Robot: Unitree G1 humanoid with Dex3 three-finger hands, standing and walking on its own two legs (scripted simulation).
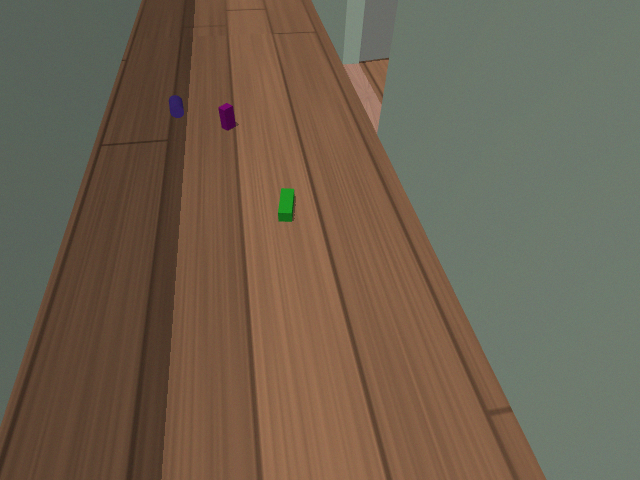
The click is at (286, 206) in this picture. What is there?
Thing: lying carton
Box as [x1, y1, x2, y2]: [278, 188, 293, 221]
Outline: 281,188 278,209 278,220 291,221 293,206 293,189
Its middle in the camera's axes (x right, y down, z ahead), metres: -0.15 -0.17 +1.79
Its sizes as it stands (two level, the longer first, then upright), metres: 0.163 0.060 0.053
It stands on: the floor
